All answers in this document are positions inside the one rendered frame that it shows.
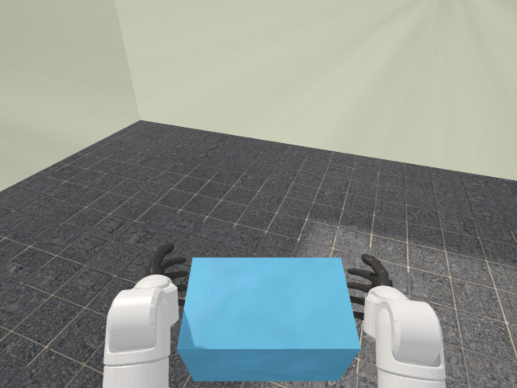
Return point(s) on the robot left hand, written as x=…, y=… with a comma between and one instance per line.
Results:
x=157, y=266

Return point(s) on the right robot forearm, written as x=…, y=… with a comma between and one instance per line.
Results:
x=409, y=341

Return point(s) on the carton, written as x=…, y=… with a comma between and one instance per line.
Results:
x=267, y=319

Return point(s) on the left robot forearm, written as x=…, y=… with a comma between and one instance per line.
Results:
x=137, y=343

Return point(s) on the robot right hand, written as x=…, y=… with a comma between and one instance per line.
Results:
x=379, y=278

